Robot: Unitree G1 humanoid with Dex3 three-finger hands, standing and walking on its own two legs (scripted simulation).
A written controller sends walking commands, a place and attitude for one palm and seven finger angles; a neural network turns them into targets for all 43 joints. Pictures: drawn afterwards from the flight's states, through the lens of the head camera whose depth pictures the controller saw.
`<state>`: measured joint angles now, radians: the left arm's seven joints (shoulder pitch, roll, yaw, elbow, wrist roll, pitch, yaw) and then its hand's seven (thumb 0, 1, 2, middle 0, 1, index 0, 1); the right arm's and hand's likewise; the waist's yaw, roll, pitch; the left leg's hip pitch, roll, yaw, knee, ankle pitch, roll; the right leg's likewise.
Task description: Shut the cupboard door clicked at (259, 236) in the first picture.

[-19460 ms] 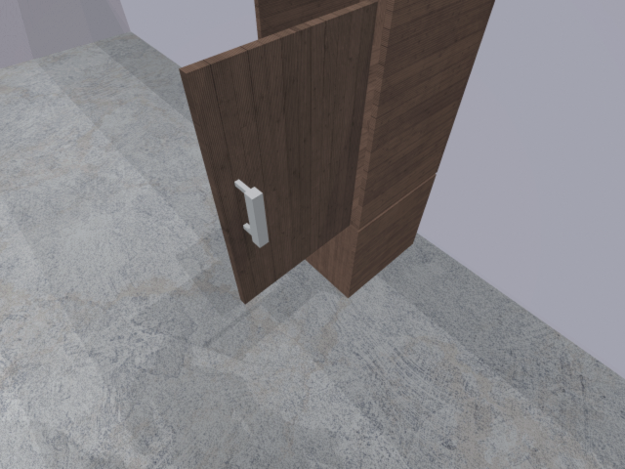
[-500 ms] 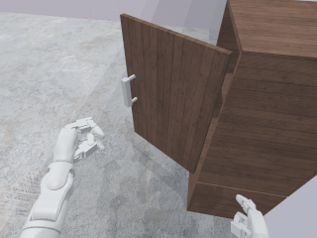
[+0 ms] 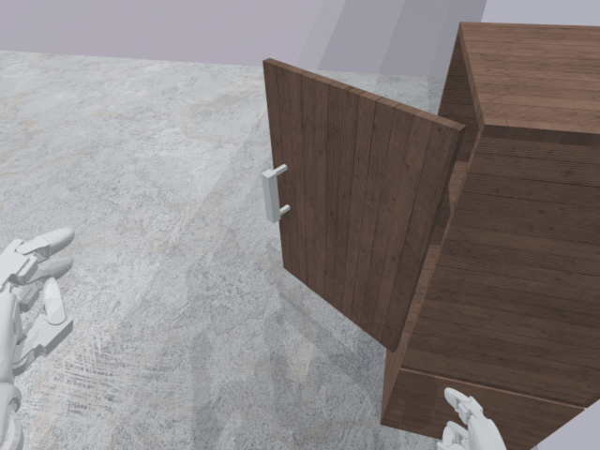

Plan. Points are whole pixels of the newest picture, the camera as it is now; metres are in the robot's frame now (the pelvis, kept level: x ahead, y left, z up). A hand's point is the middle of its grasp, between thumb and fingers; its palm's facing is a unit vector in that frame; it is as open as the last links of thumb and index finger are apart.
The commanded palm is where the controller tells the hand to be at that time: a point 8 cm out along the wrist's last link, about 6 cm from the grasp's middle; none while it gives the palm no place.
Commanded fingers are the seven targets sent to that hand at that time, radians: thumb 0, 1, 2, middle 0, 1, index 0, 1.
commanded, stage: draw the hand back to the body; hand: left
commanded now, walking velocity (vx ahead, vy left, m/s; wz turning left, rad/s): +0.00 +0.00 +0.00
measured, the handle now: (278, 193) +0.65 +0.13 -0.03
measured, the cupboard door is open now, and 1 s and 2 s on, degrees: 59 59 59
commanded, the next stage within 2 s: step back with the hand held close in 0.36 s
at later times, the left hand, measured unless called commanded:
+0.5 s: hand (87, 326) +0.18 +0.24 +0.16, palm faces +0.43 -0.80 -0.42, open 7.4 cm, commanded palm +0.14 +0.27 +0.17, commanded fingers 0.00 0.90 0.90 -0.20 -0.30 -0.20 -0.30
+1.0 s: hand (57, 342) +0.17 +0.26 +0.16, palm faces +0.37 -0.79 -0.49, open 7.4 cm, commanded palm +0.11 +0.30 +0.17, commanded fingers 0.00 0.90 0.90 -0.20 -0.30 -0.20 -0.30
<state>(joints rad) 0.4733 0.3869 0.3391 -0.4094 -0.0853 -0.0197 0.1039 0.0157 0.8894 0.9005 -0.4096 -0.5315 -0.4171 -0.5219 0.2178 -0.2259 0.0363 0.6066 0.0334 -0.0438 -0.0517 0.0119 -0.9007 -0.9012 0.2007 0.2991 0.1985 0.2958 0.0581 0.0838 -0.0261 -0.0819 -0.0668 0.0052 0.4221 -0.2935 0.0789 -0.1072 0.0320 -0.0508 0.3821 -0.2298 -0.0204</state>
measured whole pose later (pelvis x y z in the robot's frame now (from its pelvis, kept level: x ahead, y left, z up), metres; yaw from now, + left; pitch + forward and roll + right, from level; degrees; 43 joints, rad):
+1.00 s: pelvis -0.04 +0.00 -0.01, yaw -2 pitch +2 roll -1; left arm 0.56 0.46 0.44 -0.46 -0.07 -0.16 0.13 0.01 0.88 0.90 -0.21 -0.31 -0.22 -0.30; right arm 0.19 -0.24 -0.01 0.54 0.03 0.05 -0.09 0.01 -0.90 -0.90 0.20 0.30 0.20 0.30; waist -0.02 0.02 -0.06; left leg -0.31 -0.06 0.05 0.57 -0.30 0.09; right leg -0.35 0.03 -0.03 0.54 -0.22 -0.02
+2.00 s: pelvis -0.19 -0.01 -0.03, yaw +3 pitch +6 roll -3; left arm 0.51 0.39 0.52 -0.52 -0.06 -0.26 0.15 0.01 0.89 0.90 -0.20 -0.31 -0.21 -0.30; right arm 0.18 -0.17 -0.01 0.63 0.00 -0.11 -0.06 0.01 -0.90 -0.90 0.20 0.30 0.20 0.30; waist 0.04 -0.01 -0.08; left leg -0.63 0.08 0.16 0.56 -0.05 0.08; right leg -0.17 0.07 0.00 0.66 -0.48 0.00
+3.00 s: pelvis -0.30 +0.02 -0.01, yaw -6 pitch +1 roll +0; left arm 0.54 0.40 0.38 -0.42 -0.06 -0.10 0.17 0.01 0.88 0.90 -0.21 -0.31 -0.22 -0.30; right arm 0.27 -0.21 0.01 0.68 0.01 -0.03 -0.06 0.01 -0.90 -0.90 0.20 0.30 0.20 0.30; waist 0.04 -0.01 -0.10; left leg -0.47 0.02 0.06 0.76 -0.32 -0.01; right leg -0.10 0.07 -0.08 0.42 -0.34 -0.09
